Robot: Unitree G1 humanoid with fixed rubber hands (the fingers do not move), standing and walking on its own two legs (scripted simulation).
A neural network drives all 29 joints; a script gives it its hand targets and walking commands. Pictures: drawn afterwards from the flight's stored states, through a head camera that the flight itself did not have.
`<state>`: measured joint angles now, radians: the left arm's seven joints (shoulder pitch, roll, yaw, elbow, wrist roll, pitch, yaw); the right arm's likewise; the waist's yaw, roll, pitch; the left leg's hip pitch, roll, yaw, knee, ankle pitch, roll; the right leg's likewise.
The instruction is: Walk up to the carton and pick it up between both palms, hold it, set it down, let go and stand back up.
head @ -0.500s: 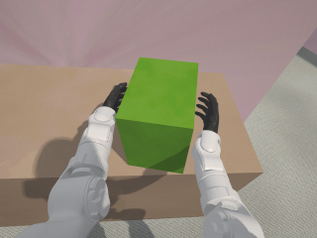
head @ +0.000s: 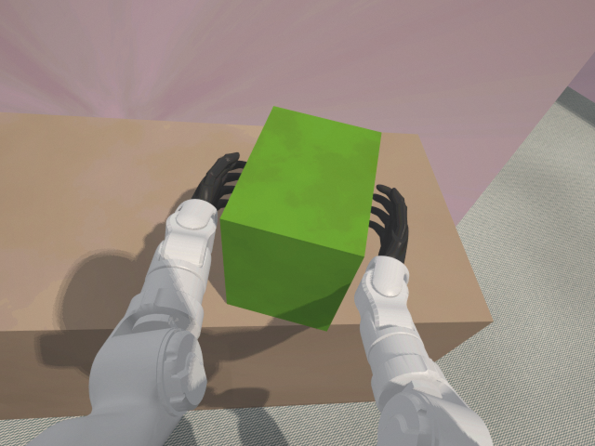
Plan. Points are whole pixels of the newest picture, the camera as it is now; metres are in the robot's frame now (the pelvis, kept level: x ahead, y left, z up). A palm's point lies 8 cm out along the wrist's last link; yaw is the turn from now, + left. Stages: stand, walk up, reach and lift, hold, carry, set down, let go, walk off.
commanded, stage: set down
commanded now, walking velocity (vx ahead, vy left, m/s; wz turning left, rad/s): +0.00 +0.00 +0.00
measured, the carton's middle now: (300, 221) +0.43 -0.04 +0.01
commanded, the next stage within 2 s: none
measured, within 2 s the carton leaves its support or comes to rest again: neither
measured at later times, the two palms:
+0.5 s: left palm (207, 203) +0.43 +0.10 +0.06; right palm (389, 249) +0.35 -0.15 +0.06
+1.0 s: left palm (207, 203) +0.43 +0.10 +0.06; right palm (389, 249) +0.35 -0.15 +0.06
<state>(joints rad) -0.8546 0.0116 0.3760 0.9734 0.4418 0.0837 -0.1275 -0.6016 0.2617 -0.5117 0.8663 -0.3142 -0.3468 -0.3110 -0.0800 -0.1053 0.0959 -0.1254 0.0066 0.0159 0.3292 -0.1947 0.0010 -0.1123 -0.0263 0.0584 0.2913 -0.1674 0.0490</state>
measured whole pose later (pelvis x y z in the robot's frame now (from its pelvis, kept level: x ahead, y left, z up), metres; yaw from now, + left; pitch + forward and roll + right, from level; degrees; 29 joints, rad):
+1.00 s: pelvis +0.00 +0.00 +0.00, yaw +0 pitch +0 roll +0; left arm -0.86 0.01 0.45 0.99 0.50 0.01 -0.18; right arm -0.62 0.27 -0.57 0.89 -0.38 -0.41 -0.30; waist -0.08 -0.10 0.11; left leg -0.13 0.01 0.02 0.33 -0.19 0.00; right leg -0.12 -0.03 0.06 0.29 -0.17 0.05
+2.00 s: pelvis -0.02 +0.03 -0.01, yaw -1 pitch +12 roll -4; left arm -0.91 0.12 0.15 1.31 0.09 -0.18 0.00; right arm -0.70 0.10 -0.39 1.21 -0.08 -0.41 -0.32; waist -0.09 -0.02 -0.11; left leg -0.51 0.03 0.02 0.55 -0.24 0.02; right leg -0.40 0.00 0.06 0.29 -0.10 0.07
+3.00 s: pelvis -0.05 +0.03 -0.01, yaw -1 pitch +1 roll -3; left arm -0.53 0.20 0.06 0.90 -0.05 -0.01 -0.11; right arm -0.28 0.09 -0.06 0.78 0.11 -0.28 -0.43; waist -0.09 -0.02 -0.04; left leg -0.34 0.03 0.02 0.54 -0.23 0.03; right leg -0.23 0.00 0.06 0.29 -0.09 0.07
